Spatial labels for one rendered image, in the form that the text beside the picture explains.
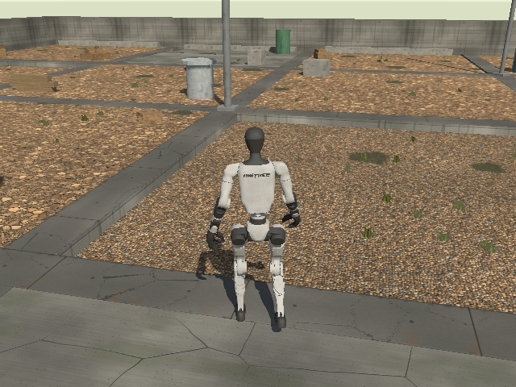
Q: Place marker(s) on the left robot upper arm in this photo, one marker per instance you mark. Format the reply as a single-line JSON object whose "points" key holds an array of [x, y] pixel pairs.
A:
{"points": [[227, 182]]}

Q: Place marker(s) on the right robot upper arm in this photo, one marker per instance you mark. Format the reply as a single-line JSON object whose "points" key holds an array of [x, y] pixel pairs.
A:
{"points": [[285, 180]]}

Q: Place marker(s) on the right robot forearm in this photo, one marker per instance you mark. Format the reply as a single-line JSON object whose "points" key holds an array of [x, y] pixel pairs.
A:
{"points": [[293, 207]]}

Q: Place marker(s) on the robot foot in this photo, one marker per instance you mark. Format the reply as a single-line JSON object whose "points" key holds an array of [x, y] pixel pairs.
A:
{"points": [[240, 315], [281, 321]]}

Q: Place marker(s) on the robot right foot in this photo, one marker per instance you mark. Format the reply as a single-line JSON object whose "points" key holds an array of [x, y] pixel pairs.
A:
{"points": [[281, 321]]}

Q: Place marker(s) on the right robot hand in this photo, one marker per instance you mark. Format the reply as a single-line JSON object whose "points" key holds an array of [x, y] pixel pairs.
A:
{"points": [[297, 220]]}

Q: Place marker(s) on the left robot hand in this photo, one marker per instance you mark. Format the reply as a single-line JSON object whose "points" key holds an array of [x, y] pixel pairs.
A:
{"points": [[211, 240]]}

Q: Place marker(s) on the robot left foot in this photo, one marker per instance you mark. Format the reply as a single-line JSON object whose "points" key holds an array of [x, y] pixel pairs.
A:
{"points": [[240, 315]]}

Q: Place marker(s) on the left robot forearm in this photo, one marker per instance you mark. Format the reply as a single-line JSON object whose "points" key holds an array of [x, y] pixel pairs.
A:
{"points": [[217, 217]]}

